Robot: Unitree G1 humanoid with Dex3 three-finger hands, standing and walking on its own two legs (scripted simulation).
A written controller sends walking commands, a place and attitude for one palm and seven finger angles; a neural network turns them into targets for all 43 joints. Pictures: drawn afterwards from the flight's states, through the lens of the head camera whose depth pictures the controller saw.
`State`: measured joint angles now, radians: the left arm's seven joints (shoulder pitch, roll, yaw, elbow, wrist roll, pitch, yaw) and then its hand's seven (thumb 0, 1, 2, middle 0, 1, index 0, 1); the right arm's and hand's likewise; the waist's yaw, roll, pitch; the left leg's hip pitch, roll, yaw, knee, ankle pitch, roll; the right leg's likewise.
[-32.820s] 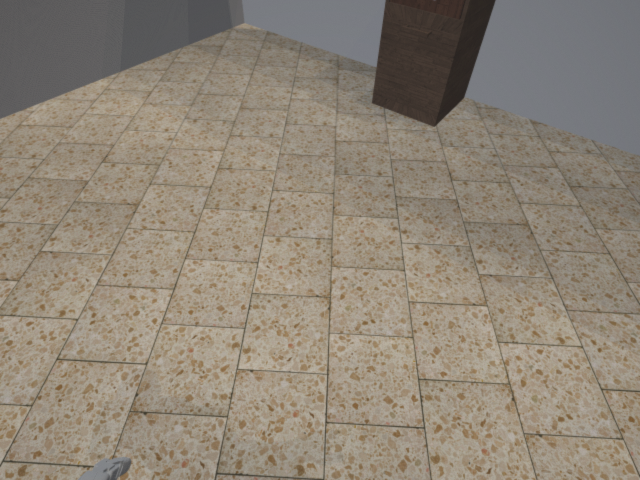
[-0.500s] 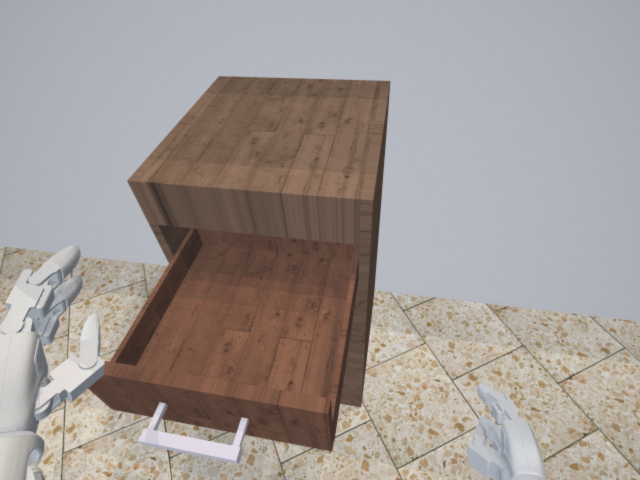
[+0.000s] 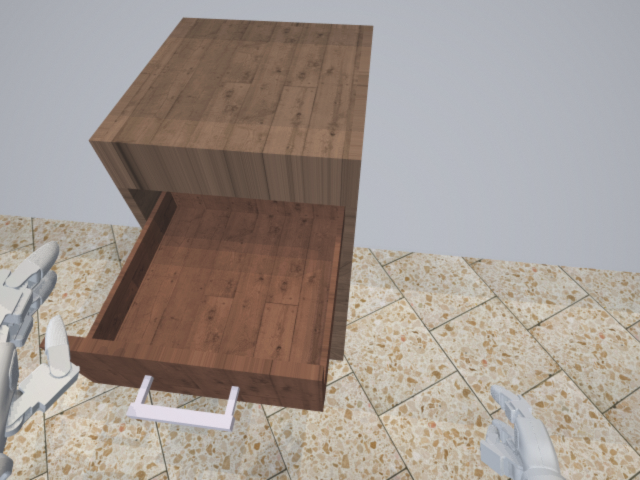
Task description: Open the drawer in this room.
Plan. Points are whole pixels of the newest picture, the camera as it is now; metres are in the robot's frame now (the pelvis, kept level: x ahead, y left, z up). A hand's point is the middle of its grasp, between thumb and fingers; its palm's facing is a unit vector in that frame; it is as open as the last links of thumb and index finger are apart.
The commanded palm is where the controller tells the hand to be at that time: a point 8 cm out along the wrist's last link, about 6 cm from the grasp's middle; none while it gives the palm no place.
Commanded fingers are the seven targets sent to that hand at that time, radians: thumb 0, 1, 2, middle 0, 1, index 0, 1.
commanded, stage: step back with the hand held close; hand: left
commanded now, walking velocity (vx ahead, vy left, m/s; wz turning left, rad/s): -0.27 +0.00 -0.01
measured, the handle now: (185, 402) +0.23 +0.21 -0.11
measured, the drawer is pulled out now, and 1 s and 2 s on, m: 0.30 0.30 0.30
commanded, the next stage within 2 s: stop stepping back and stand still in 1.22 s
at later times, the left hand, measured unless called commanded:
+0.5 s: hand out of the picture +0.13 +0.26 +0.15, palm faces +0.37 -0.81 -0.45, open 7.4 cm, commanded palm +0.07 +0.30 +0.18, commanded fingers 0.00 0.90 0.90 -0.20 -0.30 -0.20 -0.30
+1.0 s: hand out of the picture +0.10 +0.19 +0.15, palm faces +0.14 -0.84 -0.53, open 7.4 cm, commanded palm +0.02 +0.26 +0.18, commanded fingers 0.00 0.90 0.90 -0.20 -0.30 -0.20 -0.30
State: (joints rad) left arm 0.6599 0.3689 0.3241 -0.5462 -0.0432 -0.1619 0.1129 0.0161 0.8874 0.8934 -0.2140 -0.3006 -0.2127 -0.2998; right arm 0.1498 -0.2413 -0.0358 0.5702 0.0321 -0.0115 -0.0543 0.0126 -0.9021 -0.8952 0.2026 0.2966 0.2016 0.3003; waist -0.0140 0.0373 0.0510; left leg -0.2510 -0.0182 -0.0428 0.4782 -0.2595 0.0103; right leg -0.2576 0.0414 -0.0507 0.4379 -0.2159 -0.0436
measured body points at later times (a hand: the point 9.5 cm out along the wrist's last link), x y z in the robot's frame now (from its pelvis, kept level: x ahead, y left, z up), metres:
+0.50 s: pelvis -0.06 +0.02 -0.01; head -0.03 +0.03 +0.44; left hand +0.11 +0.30 +0.17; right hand +0.13 -0.20 -0.08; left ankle -0.01 +0.11 -0.74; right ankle +0.01 -0.09 -0.74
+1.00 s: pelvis -0.13 -0.01 -0.01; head -0.04 -0.01 +0.43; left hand +0.09 +0.23 +0.18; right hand +0.08 -0.23 -0.10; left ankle -0.01 +0.11 -0.74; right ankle -0.23 -0.11 -0.74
